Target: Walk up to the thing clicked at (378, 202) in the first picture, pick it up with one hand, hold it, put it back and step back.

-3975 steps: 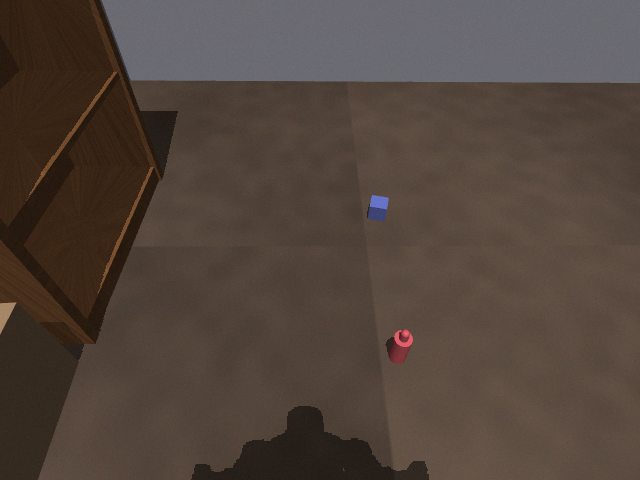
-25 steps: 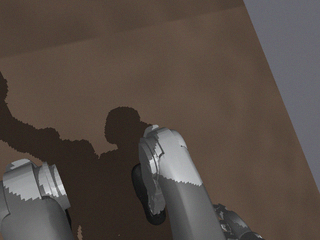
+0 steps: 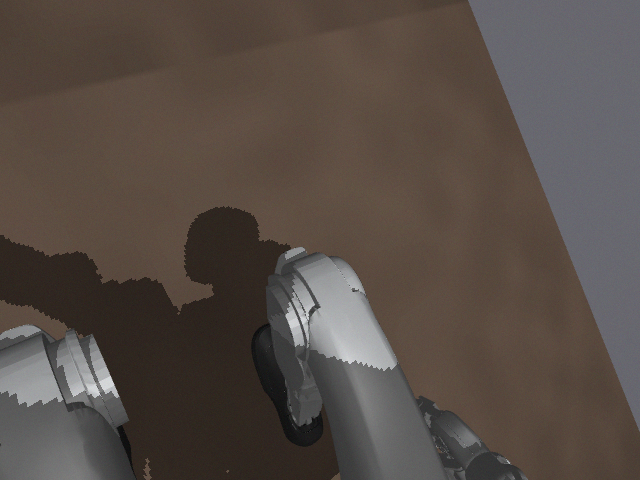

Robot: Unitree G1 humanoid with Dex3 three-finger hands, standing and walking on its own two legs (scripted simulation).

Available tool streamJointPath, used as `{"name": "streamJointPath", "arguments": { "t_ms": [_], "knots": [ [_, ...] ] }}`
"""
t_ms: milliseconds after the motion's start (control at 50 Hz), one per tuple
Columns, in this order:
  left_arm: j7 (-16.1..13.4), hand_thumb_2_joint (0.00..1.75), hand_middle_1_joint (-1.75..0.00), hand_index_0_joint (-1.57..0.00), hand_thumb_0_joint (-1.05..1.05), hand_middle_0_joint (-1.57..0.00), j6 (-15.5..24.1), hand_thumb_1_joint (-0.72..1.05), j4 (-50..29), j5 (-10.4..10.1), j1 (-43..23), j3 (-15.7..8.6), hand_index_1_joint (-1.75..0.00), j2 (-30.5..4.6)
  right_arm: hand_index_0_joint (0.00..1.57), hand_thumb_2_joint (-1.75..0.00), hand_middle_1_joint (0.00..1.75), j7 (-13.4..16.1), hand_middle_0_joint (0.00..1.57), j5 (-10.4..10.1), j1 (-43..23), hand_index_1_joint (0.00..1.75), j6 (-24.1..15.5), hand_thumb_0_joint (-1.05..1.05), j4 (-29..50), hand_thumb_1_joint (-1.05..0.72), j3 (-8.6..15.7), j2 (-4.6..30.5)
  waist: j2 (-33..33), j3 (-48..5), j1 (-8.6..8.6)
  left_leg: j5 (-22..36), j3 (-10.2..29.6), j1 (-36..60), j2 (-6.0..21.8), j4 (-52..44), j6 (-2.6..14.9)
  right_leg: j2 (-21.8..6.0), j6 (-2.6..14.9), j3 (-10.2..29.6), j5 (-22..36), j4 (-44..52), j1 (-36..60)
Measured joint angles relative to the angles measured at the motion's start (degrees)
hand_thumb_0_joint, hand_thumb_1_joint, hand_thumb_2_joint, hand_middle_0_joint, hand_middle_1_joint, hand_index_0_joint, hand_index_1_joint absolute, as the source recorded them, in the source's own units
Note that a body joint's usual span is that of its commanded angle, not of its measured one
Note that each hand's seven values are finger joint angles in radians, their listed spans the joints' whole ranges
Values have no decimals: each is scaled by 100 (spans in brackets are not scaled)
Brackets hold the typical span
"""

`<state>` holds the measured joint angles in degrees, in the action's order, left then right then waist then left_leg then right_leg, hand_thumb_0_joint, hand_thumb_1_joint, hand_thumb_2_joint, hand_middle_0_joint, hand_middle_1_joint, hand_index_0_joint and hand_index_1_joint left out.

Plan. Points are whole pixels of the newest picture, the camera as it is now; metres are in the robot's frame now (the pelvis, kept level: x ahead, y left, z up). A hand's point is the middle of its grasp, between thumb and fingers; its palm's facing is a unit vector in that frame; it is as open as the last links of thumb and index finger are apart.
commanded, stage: rest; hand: left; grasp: from above
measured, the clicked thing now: out of the picture +0.46 +0.34 -0.27
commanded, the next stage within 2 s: open in 0.12 s
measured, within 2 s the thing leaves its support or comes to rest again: neither
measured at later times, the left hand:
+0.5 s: hand out of the picture +0.45 +0.33 -0.23, palm faces -0.48 -0.08 -0.88, open 11.3 cm
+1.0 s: hand out of the picture +0.46 +0.33 -0.23, palm faces -0.49 -0.07 -0.87, open 13.8 cm
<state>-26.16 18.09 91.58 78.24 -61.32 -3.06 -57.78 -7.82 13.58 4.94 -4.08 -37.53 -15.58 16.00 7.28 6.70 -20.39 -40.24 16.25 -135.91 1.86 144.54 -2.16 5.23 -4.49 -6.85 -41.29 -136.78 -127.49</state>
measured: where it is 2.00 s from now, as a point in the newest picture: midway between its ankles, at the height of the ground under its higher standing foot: (213, 444)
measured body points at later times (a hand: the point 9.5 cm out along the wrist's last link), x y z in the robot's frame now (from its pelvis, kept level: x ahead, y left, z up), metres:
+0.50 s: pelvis +0.00 +0.00 +0.00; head +0.26 +0.14 +0.33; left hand +0.47 +0.33 -0.18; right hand +0.07 -0.25 -0.07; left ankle +0.06 +0.14 -0.27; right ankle +0.10 -0.13 -0.27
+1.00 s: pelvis -0.01 +0.00 +0.00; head +0.26 +0.14 +0.33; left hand +0.48 +0.33 -0.18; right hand +0.06 -0.25 -0.06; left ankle +0.06 +0.14 -0.27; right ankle +0.10 -0.13 -0.27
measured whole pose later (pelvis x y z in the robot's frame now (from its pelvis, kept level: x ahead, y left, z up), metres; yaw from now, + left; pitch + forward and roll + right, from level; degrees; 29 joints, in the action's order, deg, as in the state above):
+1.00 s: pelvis -0.01 +0.00 +0.00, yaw -1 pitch +28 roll -14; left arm -26.1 18.5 92.2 77.5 -62.0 -1.5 -60.2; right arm -7.7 13.9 5.0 -5.1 -35.1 -18.2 17.7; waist 8.2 8.2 -21.0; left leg -39.3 17.3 -135.8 1.7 145.0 -1.9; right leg 5.4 -4.3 -7.8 -40.0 -136.2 -126.9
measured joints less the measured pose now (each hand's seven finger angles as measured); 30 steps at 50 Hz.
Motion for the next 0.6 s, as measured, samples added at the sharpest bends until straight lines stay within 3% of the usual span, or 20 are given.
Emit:
{"name": "streamJointPath", "arguments": {
  "t_ms": [300, 420, 600],
  "knots": [
    [-117, 60, -67, -61, -1, -58, 101, -2, 174, 18, -56, 101, -62, -167, 20, -90, 30, 16, 21, 50, -39, 30, -1, -1, 69, -93, -144, 93, 71, 48, -40, 17, 64, 17, 8, 50, 17, 30, -20, -49, 54, 12, 36],
    [-145, 63, -72, -53, 0, -50, 63, -3, 181, 29, -57, 122, -68, -176, 20, -90, 30, 10, 21, 61, -26, 30, -39, -1, 96, -92, -176, 98, 95, 66, -51, 32, 71, 24, 4, 60, 19, 30, 1, -58, 70, 10, 49],
    [-156, 75, -82, -36, 0, -33, 2, -19, 207, -4, -108, 160, -79, -198, 20, -90, 30, 8, 21, 69, -27, 30, -75, -1, 129, -92, -215, 107, 71, 63, -78, 54, 86, -2, 3, 61, 33, 33, -14, -72, 97, 30, 37]
  ]
}}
